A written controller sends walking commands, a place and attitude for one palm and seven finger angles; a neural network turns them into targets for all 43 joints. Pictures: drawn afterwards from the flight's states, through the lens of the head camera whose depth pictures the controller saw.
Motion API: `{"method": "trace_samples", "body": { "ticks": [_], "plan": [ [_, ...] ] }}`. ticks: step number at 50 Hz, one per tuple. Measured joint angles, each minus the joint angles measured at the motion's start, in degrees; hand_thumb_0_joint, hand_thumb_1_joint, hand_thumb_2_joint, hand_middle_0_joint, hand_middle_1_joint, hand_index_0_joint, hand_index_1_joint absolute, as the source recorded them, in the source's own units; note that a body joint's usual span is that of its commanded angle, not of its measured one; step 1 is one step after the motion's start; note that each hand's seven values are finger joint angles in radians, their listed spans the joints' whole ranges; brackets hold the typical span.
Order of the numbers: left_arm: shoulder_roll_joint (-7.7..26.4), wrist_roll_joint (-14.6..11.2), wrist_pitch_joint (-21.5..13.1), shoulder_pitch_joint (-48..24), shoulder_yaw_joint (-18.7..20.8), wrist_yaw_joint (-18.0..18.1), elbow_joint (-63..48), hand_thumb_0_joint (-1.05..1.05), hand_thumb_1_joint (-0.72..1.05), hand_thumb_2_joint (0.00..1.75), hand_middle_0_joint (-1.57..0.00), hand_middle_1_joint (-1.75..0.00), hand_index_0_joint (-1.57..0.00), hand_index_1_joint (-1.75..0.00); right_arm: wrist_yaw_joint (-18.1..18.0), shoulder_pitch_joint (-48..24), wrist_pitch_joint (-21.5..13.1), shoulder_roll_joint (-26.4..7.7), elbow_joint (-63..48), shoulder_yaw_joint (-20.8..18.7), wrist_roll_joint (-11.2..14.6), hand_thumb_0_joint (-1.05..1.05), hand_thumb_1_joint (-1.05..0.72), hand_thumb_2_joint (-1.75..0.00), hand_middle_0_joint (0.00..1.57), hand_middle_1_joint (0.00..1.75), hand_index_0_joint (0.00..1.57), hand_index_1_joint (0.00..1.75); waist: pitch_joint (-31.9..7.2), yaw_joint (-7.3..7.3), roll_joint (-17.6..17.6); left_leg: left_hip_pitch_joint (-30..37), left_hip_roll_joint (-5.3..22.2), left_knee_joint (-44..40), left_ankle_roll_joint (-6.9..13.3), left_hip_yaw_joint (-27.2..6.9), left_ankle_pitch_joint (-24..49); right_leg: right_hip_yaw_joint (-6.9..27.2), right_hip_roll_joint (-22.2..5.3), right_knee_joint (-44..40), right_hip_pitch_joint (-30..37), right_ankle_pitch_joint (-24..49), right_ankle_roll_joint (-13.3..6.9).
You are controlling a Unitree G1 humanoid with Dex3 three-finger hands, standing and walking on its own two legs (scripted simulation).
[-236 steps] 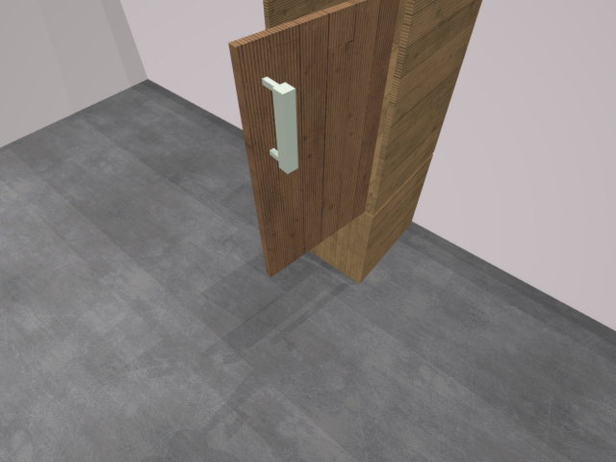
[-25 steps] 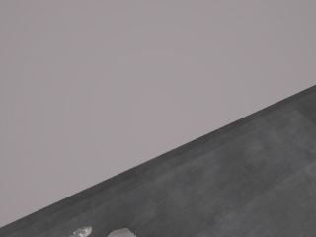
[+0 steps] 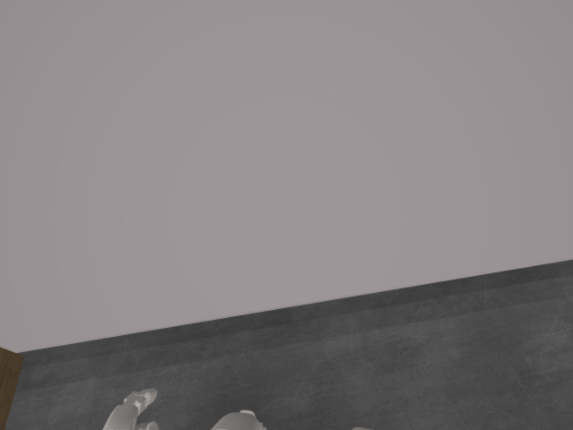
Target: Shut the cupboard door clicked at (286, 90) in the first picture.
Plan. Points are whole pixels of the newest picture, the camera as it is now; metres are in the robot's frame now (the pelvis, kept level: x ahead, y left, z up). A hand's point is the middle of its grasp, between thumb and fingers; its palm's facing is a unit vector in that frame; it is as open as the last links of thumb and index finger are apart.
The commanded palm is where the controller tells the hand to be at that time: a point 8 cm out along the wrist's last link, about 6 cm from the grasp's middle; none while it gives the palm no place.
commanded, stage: turn to face it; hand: left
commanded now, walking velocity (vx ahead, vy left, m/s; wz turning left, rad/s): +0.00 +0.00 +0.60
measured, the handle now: out of the picture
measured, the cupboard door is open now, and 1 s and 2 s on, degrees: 80 80 80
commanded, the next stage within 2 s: none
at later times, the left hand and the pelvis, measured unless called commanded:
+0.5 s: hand out of the picture +0.01 +0.23 -0.16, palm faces +0.37 -0.89 -0.27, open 7.4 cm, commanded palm none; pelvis +0.02 -0.01 +0.01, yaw +20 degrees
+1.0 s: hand out of the picture -0.04 +0.17 -0.17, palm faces +0.63 -0.75 -0.21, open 7.4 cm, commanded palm none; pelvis +0.04 -0.02 +0.00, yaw +40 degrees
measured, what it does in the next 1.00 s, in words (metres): steps on the spot, turning left: left foot, then right foot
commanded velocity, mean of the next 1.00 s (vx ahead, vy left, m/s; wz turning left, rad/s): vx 0.00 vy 0.00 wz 0.60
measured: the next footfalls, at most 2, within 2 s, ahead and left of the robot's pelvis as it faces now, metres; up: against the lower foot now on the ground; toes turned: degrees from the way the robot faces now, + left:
left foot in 0.32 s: +0.03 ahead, +0.12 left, +0.00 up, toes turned +20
right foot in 0.66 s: +0.13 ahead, -0.13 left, +0.00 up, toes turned +23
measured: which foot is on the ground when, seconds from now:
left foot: up 0.00-0.30, down 0.32-0.64, up 0.66-0.96, down 0.98-1.00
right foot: down 0.00-0.32, up 0.34-0.64, down 0.66-0.98, up 1.00-1.00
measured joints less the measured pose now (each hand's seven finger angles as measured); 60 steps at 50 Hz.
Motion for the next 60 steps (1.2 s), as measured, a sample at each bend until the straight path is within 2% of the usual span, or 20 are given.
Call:
{"method": "trace_samples", "body": {
  "ticks": [3,5,9,13,15,16,19,23,28,32,35,37,39,46,48,49,51,54,57,60],
  "plan": [
    [-1.71,-0.05,0.01,1.08,-0.62,0.49,0.34,0.00,0.90,0.89,-0.20,-0.30,-0.20,-0.30,0.20,-1.12,0.73,-0.76,0.44,-0.51,-0.10,0.01,-0.91,-0.90,0.20,0.30,0.20,0.30,1.09,-0.38,0.36,-4.58,0.17,16.47,-1.12,2.41,-2.18,-2.62,-1.35,-0.82,2.17,-0.41,-1.19],
    [-2.31,-0.04,0.05,2.08,-0.87,0.60,0.77,0.00,0.90,0.89,-0.20,-0.30,-0.20,-0.30,0.45,-1.74,0.97,-0.60,0.45,-0.41,0.00,0.01,-0.91,-0.90,0.20,0.30,0.20,0.30,1.34,-0.53,-0.51,-5.06,0.91,19.04,-1.85,4.36,-1.24,-4.03,-2.35,-2.81,3.82,0.17,-1.27],
    [-2.78,0.09,-0.16,3.71,-1.08,0.43,1.56,0.00,0.90,0.89,-0.20,-0.30,-0.20,-0.30,0.91,-2.87,0.90,0.17,0.07,0.16,0.20,0.01,-0.91,-0.90,0.20,0.30,0.20,0.30,1.71,-0.08,-2.60,-1.85,1.90,9.99,-2.42,7.33,-0.83,-7.05,-4.22,-5.19,5.92,0.62,-1.06],
    [-1.80,0.24,-0.30,4.74,-0.39,0.22,2.22,0.00,0.91,0.89,-0.20,-0.30,-0.20,-0.30,1.09,-4.31,0.45,0.80,-0.61,0.73,0.42,0.01,-0.91,-0.90,0.20,0.30,0.20,0.30,2.23,1.13,-3.99,2.91,1.91,-2.18,-1.68,9.44,0.29,-10.33,-5.75,-3.46,6.26,-0.99,-0.43],
    [-0.92,0.01,-0.08,5.50,0.07,0.01,2.56,0.00,0.91,0.89,-0.20,-0.30,-0.20,-0.30,1.20,-4.72,-0.14,0.86,-1.38,1.02,0.33,0.01,-0.91,-0.90,0.20,0.30,0.20,0.30,2.02,1.41,-4.47,6.26,1.69,-10.16,-0.87,10.43,5.67,-11.84,-6.70,-0.24,5.43,-2.95,0.26],
    [-0.56,-0.25,0.24,6.00,0.31,-0.15,2.62,0.00,0.91,0.89,-0.20,-0.30,-0.20,-0.30,1.27,-4.65,-0.72,0.57,-1.97,1.06,0.14,0.01,-0.91,-0.90,0.20,0.30,0.20,0.30,1.47,1.41,-4.04,7.07,2.01,-12.86,0.81,9.82,10.98,-12.07,-6.92,3.25,3.84,-4.15,0.96],
    [1.38,-0.35,2.56,4.71,1.00,0.18,3.69,0.00,0.91,0.89,-0.20,-0.30,-0.20,-0.30,0.68,-4.95,-1.87,1.31,-2.39,1.21,-0.16,0.01,-0.91,-0.90,0.20,0.30,0.20,0.30,1.93,1.83,-5.03,5.48,1.16,-9.35,3.41,8.36,8.37,-4.81,-5.43,19.94,-3.05,-13.06,3.01],
    [2.48,-0.36,3.36,2.75,1.63,-0.07,3.84,0.01,0.91,0.89,-0.20,-0.30,-0.20,-0.30,-0.29,-3.48,-1.91,1.77,-1.96,1.51,-0.39,0.01,-0.91,-0.90,0.20,0.30,0.20,0.30,1.17,1.92,-4.16,6.53,0.95,-12.73,2.67,5.38,9.25,0.04,-2.86,27.40,-8.03,-8.88,3.96],
    [2.22,-0.49,2.65,1.14,1.44,-0.45,1.99,0.01,0.91,0.90,-0.20,-0.30,-0.20,-0.30,-0.28,-1.69,-1.30,1.56,-0.94,1.38,-0.61,0.01,-0.91,-0.90,0.20,0.30,0.21,0.30,0.49,1.34,-2.16,7.12,0.94,-15.53,1.87,1.69,11.20,1.65,-0.92,16.67,-5.99,-7.11,3.78],
    [1.74,-0.58,1.18,1.00,0.83,-0.49,0.33,0.00,0.91,0.90,-0.20,-0.30,-0.20,-0.30,-0.17,-0.13,-0.42,1.21,-0.62,0.80,-0.30,0.01,-0.91,-0.90,0.20,0.30,0.21,0.30,-0.45,0.53,-1.04,5.15,0.17,-12.73,0.28,-1.35,10.04,1.07,0.61,-0.12,1.00,-1.39,2.88],
    [0.28,-0.07,-0.10,0.95,0.22,0.13,0.11,0.00,0.91,0.89,-0.20,-0.30,-0.20,-0.30,-0.02,-0.34,0.38,0.15,-0.16,-0.13,0.01,0.01,-0.91,-0.90,0.20,0.30,0.21,0.30,0.28,0.24,-0.23,-0.34,-0.96,2.81,-0.20,-0.83,-1.35,-0.43,-0.47,-0.34,1.73,-0.67,-0.15],
    [-0.95,-0.10,-0.06,1.49,-0.28,0.44,0.16,0.00,0.91,0.89,-0.20,-0.30,-0.20,-0.30,0.16,-0.77,0.92,-0.43,0.25,-0.50,-0.05,0.01,-0.91,-0.90,0.20,0.30,0.21,0.30,0.89,-0.20,0.05,-3.51,-0.71,14.13,-0.81,1.20,-2.30,-1.92,-1.35,-1.04,3.19,-1.11,-0.52],
    [-1.72,-0.09,0.06,2.20,-0.64,0.57,0.38,0.00,0.90,0.89,-0.20,-0.30,-0.20,-0.30,0.46,-1.20,1.16,-0.42,0.48,-0.44,0.00,0.01,-0.91,-0.90,0.20,0.30,0.20,0.30,1.24,-0.59,-0.61,-4.60,0.19,18.38,-1.60,3.37,-1.34,-3.21,-2.26,-2.90,4.83,-0.59,-0.41],
    [-2.06,0.22,-0.16,3.67,-0.83,0.05,1.25,0.00,0.90,0.89,-0.20,-0.30,-0.20,-0.30,1.24,-2.73,0.61,0.79,0.00,0.66,0.43,0.01,-0.91,-0.90,0.20,0.30,0.20,0.30,2.39,0.17,-4.08,2.00,1.65,-0.90,-1.75,8.83,0.29,-8.22,-5.70,-3.53,7.27,-1.35,0.85],
    [-1.36,-0.04,0.00,4.35,-0.42,-0.17,1.45,0.00,0.90,0.89,-0.20,-0.30,-0.20,-0.30,1.35,-3.10,0.05,0.91,-0.62,0.95,0.36,0.01,-0.91,-0.90,0.20,0.30,0.20,0.30,2.32,0.45,-4.67,5.18,1.40,-8.91,-1.01,9.80,5.24,-9.67,-6.66,-0.53,6.56,-3.20,1.62],
    [-1.01,-0.28,0.29,4.84,-0.14,-0.31,1.48,0.00,0.90,0.89,-0.20,-0.30,-0.20,-0.30,1.40,-3.11,-0.49,0.72,-1.12,1.00,0.19,0.01,-0.91,-0.90,0.20,0.30,0.20,0.30,1.88,0.54,-4.51,6.02,1.51,-11.74,0.71,9.45,9.97,-10.14,-7.03,2.66,5.10,-4.37,2.09],
    [0.35,-0.46,1.73,4.24,0.38,-0.16,2.28,0.00,0.90,0.89,-0.20,-0.30,-0.20,-0.30,1.05,-3.76,-1.43,1.28,-1.61,0.98,-0.04,0.01,-0.91,-0.90,0.20,0.30,0.20,0.30,2.34,0.97,-5.49,4.51,0.76,-9.00,3.59,8.98,9.62,-6.16,-6.60,14.06,0.36,-11.83,3.17],
    [1.66,-0.48,3.30,2.89,1.20,0.13,3.67,0.01,0.91,0.89,-0.20,-0.30,-0.20,-0.30,0.08,-3.32,-2.07,1.94,-2.00,1.24,-0.28,0.01,-0.91,-0.90,0.20,0.30,0.20,0.30,1.93,1.08,-5.28,4.65,0.49,-9.86,4.44,7.39,8.62,-1.25,-3.82,26.42,-5.66,-11.73,3.67],
    [2.17,-0.38,3.33,1.92,1.61,-0.20,3.47,0.01,0.91,0.89,-0.20,-0.30,-0.20,-0.30,-0.43,-2.40,-2.02,2.09,-1.53,1.45,-0.41,0.01,-0.91,-0.90,0.20,0.30,0.21,0.30,1.20,1.26,-4.41,5.83,0.22,-13.57,3.99,5.66,10.84,0.79,-2.49,27.55,-8.08,-7.77,3.88],
    [2.18,-0.38,2.96,1.20,1.59,-0.33,2.57,0.01,0.91,0.89,-0.20,-0.30,-0.20,-0.30,-0.47,-1.36,-1.82,2.03,-0.88,1.50,-0.52,0.01,-0.91,-0.90,0.20,0.30,0.21,0.30,0.55,1.10,-3.19,6.48,0.07,-16.08,3.90,3.72,12.43,1.76,-1.47,22.51,-7.63,-6.68,3.86]
  ]
}}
